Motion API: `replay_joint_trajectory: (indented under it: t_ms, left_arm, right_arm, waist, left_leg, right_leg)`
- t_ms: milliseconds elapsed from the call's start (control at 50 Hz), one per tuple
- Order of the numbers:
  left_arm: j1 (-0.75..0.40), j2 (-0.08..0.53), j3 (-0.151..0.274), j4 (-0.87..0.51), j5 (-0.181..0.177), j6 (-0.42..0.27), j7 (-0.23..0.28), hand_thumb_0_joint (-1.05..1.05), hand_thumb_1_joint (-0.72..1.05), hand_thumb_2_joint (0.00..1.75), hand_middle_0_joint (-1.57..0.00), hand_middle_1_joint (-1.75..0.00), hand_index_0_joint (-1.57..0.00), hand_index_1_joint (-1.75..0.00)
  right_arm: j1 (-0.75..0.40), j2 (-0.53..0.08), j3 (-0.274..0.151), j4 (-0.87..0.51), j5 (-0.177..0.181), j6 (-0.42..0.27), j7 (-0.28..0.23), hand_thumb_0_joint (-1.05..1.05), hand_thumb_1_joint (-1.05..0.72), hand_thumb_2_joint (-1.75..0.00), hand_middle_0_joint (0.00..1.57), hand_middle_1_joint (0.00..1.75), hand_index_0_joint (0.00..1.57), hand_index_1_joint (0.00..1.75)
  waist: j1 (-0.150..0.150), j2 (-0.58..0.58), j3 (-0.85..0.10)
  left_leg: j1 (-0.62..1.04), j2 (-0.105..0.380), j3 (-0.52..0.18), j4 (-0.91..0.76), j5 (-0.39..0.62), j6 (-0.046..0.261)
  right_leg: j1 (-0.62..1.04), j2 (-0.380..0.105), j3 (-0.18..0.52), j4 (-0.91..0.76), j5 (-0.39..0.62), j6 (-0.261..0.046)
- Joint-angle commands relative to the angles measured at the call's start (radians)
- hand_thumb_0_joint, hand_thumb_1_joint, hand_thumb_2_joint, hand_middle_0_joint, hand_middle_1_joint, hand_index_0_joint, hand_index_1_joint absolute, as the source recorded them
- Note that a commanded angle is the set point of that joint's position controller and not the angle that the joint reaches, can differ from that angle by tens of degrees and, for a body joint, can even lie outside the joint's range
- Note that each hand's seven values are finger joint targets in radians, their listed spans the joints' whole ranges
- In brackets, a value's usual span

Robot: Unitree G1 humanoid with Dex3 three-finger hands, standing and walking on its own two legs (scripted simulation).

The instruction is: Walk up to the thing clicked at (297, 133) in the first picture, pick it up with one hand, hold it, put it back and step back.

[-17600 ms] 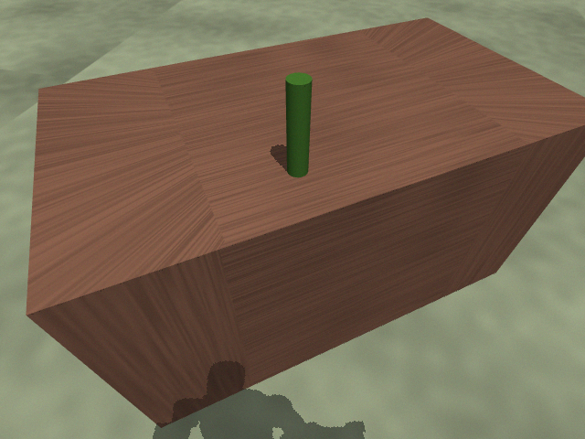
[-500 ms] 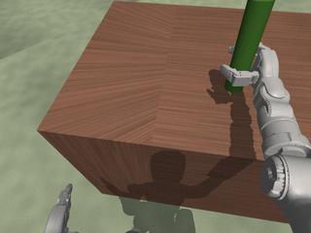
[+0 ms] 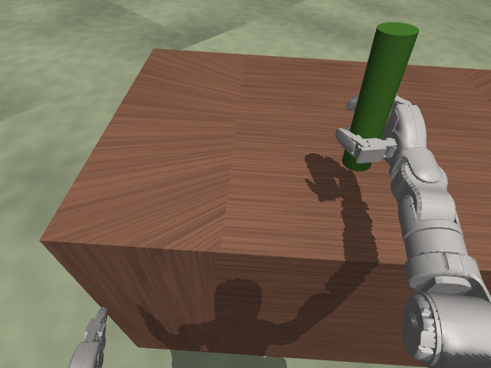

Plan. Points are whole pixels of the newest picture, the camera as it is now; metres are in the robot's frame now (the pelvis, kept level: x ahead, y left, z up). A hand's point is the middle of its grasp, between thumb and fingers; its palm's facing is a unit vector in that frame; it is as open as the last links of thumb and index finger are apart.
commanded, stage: lift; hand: right
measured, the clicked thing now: (373, 107) +0.45 -0.13 +0.23
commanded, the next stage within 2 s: hold in 0.92 s
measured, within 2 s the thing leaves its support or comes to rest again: neither
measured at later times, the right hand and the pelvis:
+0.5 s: hand (402, 149) +0.36 -0.15 +0.24, palm faces -0.03 +1.00 -0.05, open 7.4 cm; pelvis -0.02 +0.00 +0.01, yaw -1 degrees
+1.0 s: hand (431, 155) +0.32 -0.16 +0.26, palm faces -0.01 +1.00 -0.05, open 7.4 cm; pelvis -0.03 +0.00 +0.01, yaw -2 degrees
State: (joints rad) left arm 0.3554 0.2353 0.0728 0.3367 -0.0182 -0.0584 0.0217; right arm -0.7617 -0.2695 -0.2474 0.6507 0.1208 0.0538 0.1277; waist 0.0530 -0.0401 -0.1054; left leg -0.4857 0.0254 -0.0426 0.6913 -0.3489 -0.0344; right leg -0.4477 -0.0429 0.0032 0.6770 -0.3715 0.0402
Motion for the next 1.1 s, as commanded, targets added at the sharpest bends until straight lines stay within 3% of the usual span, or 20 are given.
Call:
replay_joint_trajectory:
  t_ms: [0,40,80,120,180,220,260,360,440,560,620,680,760,840,860,880,920,1000,1040,1080]
  left_arm:
    - [0.013,0.13,0.082,-0.086,-0.007,-0.044,0.004,0.0,-0.53,0.05,-0.03,-0.04,-0.03,-0.04]
    - [-0.037,0.124,0.069,-0.115,-0.013,-0.052,0.003,0.0,-0.53,0.05,-0.03,-0.04,-0.03,-0.04]
    - [-0.057,0.155,0.104,-0.104,-0.015,-0.058,0.011,0.0,-0.53,0.05,-0.03,-0.04,-0.03,-0.04]
    - [-0.097,0.124,0.067,-0.125,-0.018,-0.073,0.013,0.0,-0.53,0.05,-0.03,-0.04,-0.03,-0.04]
    - [-0.081,0.127,0.068,-0.078,-0.022,-0.072,0.015,0.0,-0.52,0.04,-0.03,-0.04,-0.03,-0.04]
    - [-0.105,0.166,0.104,-0.088,-0.021,-0.079,0.018,0.0,-0.53,0.04,-0.03,-0.04,-0.03,-0.04]
    - [-0.082,0.151,0.097,-0.015,-0.022,-0.077,0.011,0.0,-0.53,0.05,-0.03,-0.04,-0.03,-0.04]
    - [-0.14,0.123,0.067,0.016,-0.027,-0.093,0.002,0.0,-0.53,0.04,-0.03,-0.04,-0.03,-0.03]
    - [-0.16,0.157,0.101,0.017,-0.027,-0.11,0.002,0.0,-0.54,0.05,-0.03,-0.04,-0.03,-0.04]
    - [-0.197,0.133,0.072,0.041,-0.031,-0.132,0.005,0.0,-0.54,0.05,-0.03,-0.04,-0.03,-0.04]
    - [-0.203,0.156,0.089,0.023,-0.029,-0.146,0.005,0.0,-0.54,0.05,-0.03,-0.04,-0.03,-0.04]
    - [-0.194,0.122,0.056,0.046,-0.028,-0.152,0.001,0.0,-0.54,0.05,-0.03,-0.03,-0.03,-0.04]
    - [-0.202,0.157,0.09,0.066,-0.025,-0.162,0.004,0.0,-0.54,0.05,-0.03,-0.04,-0.03,-0.04]
    - [-0.201,0.132,0.069,0.083,-0.028,-0.172,0.003,0.0,-0.55,0.05,-0.03,-0.04,-0.03,-0.04]
    - [-0.213,0.151,0.083,0.067,-0.028,-0.18,0.006,0.0,-0.55,0.05,-0.03,-0.04,-0.03,-0.04]
    - [-0.213,0.131,0.062,0.064,-0.028,-0.185,0.002,0.0,-0.54,0.05,-0.03,-0.04,-0.03,-0.04]
    - [-0.221,0.145,0.078,0.057,-0.028,-0.188,0.003,0.0,-0.54,0.05,-0.03,-0.04,-0.03,-0.04]
    - [-0.203,0.118,0.049,0.091,-0.029,-0.196,0.001,0.0,-0.54,0.05,-0.03,-0.04,-0.03,-0.04]
    - [-0.222,0.141,0.072,0.085,-0.028,-0.203,0.004,0.0,-0.55,0.05,-0.04,-0.04,-0.03,-0.04]
    - [-0.226,0.142,0.072,0.122,-0.027,-0.2,0.002,0.0,-0.55,0.05,-0.04,-0.04,-0.03,-0.04]
  right_arm:
    - [-0.412,-0.186,-0.03,-0.342,0.035,0.006,0.01,0.0,-0.36,-1.27,1.34,1.41,1.36,1.41]
    - [-0.396,-0.168,-0.023,-0.396,0.048,0.037,0.021,0.0,-0.38,-1.26,1.34,1.4,1.36,1.4]
    - [-0.409,-0.194,-0.036,-0.465,0.057,0.063,0.026,0.0,-0.38,-1.26,1.35,1.41,1.37,1.41]
    - [-0.386,-0.167,-0.014,-0.517,0.062,0.09,0.03,0.0,-0.42,-1.26,1.36,1.4,1.37,1.4]
    - [-0.33,-0.19,-0.035,-0.559,0.073,0.132,0.028,0.0,-0.44,-1.25,1.37,1.41,1.38,1.41]
    - [-0.32,-0.192,-0.042,-0.602,0.079,0.16,0.029,0.0,-0.44,-1.26,1.37,1.41,1.38,1.41]
    - [-0.306,-0.202,-0.042,-0.622,0.076,0.195,0.025,0.0,-0.46,-1.27,1.38,1.42,1.39,1.42]
    - [-0.245,-0.204,-0.062,-0.667,0.088,0.258,0.029,0.0,-0.44,-1.26,1.38,1.42,1.39,1.42]
    - [-0.238,-0.218,-0.074,-0.733,0.092,0.297,0.027,0.0,-0.45,-1.27,1.39,1.42,1.4,1.42]
    - [-0.209,-0.214,-0.077,-0.784,0.106,0.345,0.029,0.0,-0.46,-1.26,1.39,1.42,1.39,1.42]
    - [-0.199,-0.205,-0.073,-0.79,0.106,0.368,0.031,0.0,-0.46,-1.27,1.38,1.42,1.39,1.42]
    - [-0.185,-0.218,-0.089,-0.814,0.11,0.384,0.032,0.0,-0.47,-1.28,1.39,1.43,1.4,1.43]
    - [-0.179,-0.235,-0.101,-0.829,0.109,0.406,0.033,0.0,-0.47,-1.29,1.4,1.44,1.41,1.44]
    - [-0.181,-0.235,-0.096,-0.848,0.113,0.423,0.04,0.0,-0.46,-1.28,1.38,1.43,1.4,1.43]
    - [-0.181,-0.237,-0.105,-0.848,0.114,0.427,0.04,0.0,-0.47,-1.29,1.39,1.43,1.4,1.43]
    - [-0.179,-0.222,-0.089,-0.866,0.114,0.429,0.042,0.0,-0.46,-1.29,1.39,1.43,1.4,1.43]
    - [-0.172,-0.235,-0.104,-0.872,0.118,0.437,0.043,0.0,-0.47,-1.29,1.39,1.43,1.4,1.43]
    - [-0.165,-0.238,-0.113,-0.886,0.128,0.455,0.054,0.0,-0.46,-1.3,1.39,1.44,1.4,1.44]
    - [-0.155,-0.247,-0.12,-0.893,0.126,0.463,0.057,0.0,-0.43,-1.3,1.38,1.44,1.4,1.44]
    - [-0.144,-0.257,-0.126,-0.887,0.125,0.472,0.06,0.0,-0.45,-1.3,1.38,1.44,1.4,1.44]
  waist:
    - [-0.01,0.035,-0.3]
    - [-0.01,0.065,-0.297]
    - [-0.008,0.063,-0.306]
    - [-0.022,0.071,-0.302]
    - [-0.036,0.058,-0.288]
    - [-0.026,0.065,-0.302]
    - [-0.031,0.02,-0.258]
    - [-0.043,0.058,-0.185]
    - [-0.038,0.062,-0.219]
    - [-0.049,0.047,-0.17]
    - [-0.041,0.063,-0.183]
    - [-0.054,0.059,-0.192]
    - [-0.043,0.058,-0.183]
    - [-0.046,0.046,-0.149]
    - [-0.044,0.06,-0.157]
    - [-0.049,0.041,-0.153]
    - [-0.048,0.043,-0.158]
    - [-0.052,0.04,-0.164]
    - [-0.052,0.033,-0.19]
    - [-0.057,0.034,-0.139]
  left_leg:
    - [0.167,-0.022,0.069,-0.071,0.437,0.016]
    - [0.172,-0.021,0.073,-0.079,0.421,0.011]
    - [0.175,-0.02,0.076,-0.091,0.4,0.01]
    - [0.177,-0.024,0.085,-0.095,0.362,0.012]
    - [0.187,-0.021,0.086,-0.101,0.36,0.014]
    - [0.202,-0.022,0.088,-0.108,0.364,0.012]
    - [0.191,-0.018,0.085,-0.116,0.35,0.014]
    - [0.184,-0.018,0.087,-0.155,0.251,0.008]
    - [0.201,-0.019,0.09,-0.16,0.245,0.007]
    - [0.191,-0.018,0.093,-0.179,0.206,0.008]
    - [0.196,-0.023,0.097,-0.177,0.212,0.009]
    - [0.221,-0.016,0.093,-0.189,0.215,0.007]
    - [0.212,-0.018,0.095,-0.194,0.211,0.007]
    - [0.198,-0.018,0.096,-0.198,0.189,0.008]
    - [0.195,-0.022,0.099,-0.2,0.181,0.008]
    - [0.194,-0.025,0.103,-0.196,0.172,0.011]
    - [0.199,-0.022,0.101,-0.204,0.149,0.011]
    - [0.209,-0.02,0.1,-0.2,0.206,0.009]
    - [0.221,-0.021,0.1,-0.194,0.236,0.009]
    - [0.201,-0.02,0.101,-0.202,0.195,0.01]
  right_leg:
    - [0.187,0.038,-0.048,-0.059,0.395,-0.046]
    - [0.195,0.036,-0.041,-0.065,0.376,-0.051]
    - [0.221,0.036,-0.038,-0.072,0.365,-0.052]
    - [0.243,0.033,-0.032,-0.082,0.347,-0.049]
    - [0.252,0.035,-0.032,-0.089,0.355,-0.045]
    - [0.264,0.034,-0.03,-0.094,0.359,-0.047]
    - [0.255,0.039,-0.034,-0.102,0.341,-0.043]
    - [0.23,0.043,-0.032,-0.13,0.229,-0.052]
    - [0.254,0.044,-0.028,-0.14,0.225,-0.051]
    - [0.253,0.045,-0.024,-0.154,0.195,-0.052]
    - [0.263,0.041,-0.016,-0.158,0.205,-0.05]
    - [0.258,0.047,-0.02,-0.157,0.206,-0.052]
    - [0.268,0.047,-0.016,-0.164,0.2,-0.052]
    - [0.257,0.048,-0.016,-0.168,0.183,-0.05]
    - [0.267,0.045,-0.012,-0.174,0.174,-0.051]
    - [0.262,0.042,-0.009,-0.18,0.17,-0.047]
    - [0.26,0.045,-0.009,-0.18,0.149,-0.049]
    - [0.273,0.046,-0.011,-0.169,0.206,-0.049]
    - [0.285,0.045,-0.01,-0.165,0.235,-0.048]
    - [0.26,0.047,-0.01,-0.172,0.194,-0.047]
